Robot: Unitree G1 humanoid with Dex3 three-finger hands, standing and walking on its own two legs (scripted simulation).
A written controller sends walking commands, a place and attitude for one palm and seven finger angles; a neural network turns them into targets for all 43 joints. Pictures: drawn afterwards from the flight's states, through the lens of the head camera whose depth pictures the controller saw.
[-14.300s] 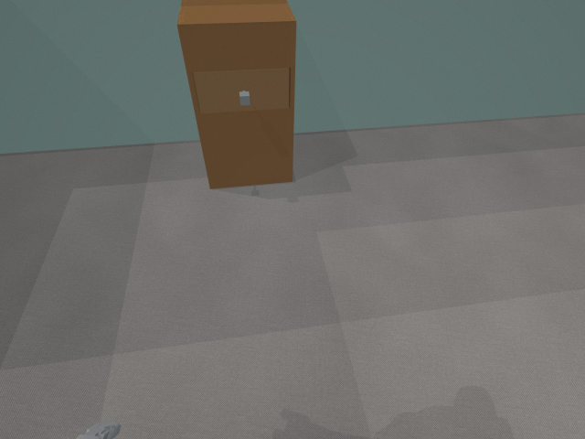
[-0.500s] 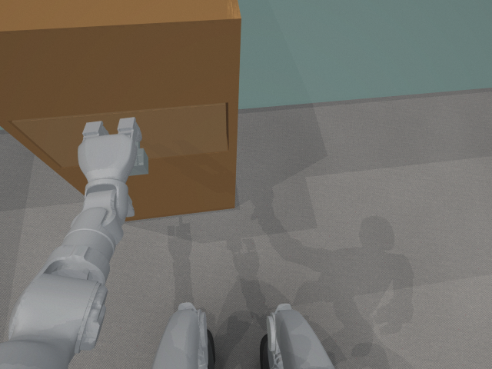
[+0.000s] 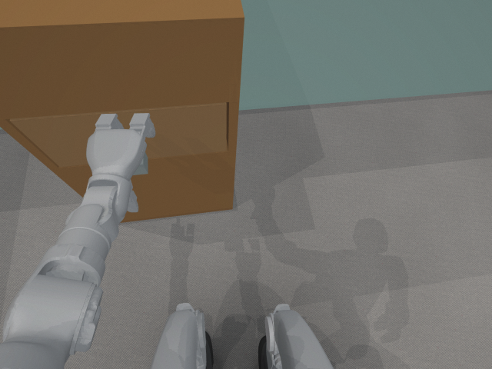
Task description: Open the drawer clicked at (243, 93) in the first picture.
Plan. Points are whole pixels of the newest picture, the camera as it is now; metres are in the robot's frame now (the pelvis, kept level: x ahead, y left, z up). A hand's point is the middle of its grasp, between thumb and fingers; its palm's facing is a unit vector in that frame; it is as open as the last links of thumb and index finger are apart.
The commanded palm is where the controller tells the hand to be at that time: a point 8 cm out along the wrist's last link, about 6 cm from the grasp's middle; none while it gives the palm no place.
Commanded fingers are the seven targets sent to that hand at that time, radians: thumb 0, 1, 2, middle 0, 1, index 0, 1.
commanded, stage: move the hooked fingers above the handle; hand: left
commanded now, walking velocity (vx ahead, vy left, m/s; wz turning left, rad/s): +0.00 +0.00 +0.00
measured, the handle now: (135, 153) +0.53 +0.20 -0.12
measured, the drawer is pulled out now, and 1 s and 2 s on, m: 0.00 0.00 0.00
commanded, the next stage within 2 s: lower the fingers behind the handle in 0.56 s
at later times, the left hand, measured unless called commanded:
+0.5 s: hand (125, 152) +0.49 +0.20 -0.04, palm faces +0.06 -0.07 -1.00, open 13.8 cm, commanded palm +0.46 +0.21 +0.01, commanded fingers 0.00 -0.50 0.30 -0.30 -1.20 -0.30 -1.20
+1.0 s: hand (118, 169) +0.47 +0.22 -0.07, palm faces -0.03 -0.03 -1.00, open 13.8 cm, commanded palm +0.45 +0.20 -0.02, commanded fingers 0.00 -0.50 0.30 -0.30 -1.20 -0.30 -1.20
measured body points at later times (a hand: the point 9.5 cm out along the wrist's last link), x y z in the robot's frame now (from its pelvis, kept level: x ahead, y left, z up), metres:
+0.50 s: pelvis +0.00 +0.00 -0.01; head +0.14 +0.02 +0.42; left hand +0.48 +0.20 +0.02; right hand +0.03 -0.28 -0.13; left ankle +0.04 +0.10 -0.61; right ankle +0.01 -0.11 -0.61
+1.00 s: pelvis -0.01 +0.00 -0.02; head +0.15 +0.01 +0.41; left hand +0.47 +0.22 -0.01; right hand +0.03 -0.28 -0.14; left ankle +0.04 +0.10 -0.61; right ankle +0.01 -0.11 -0.61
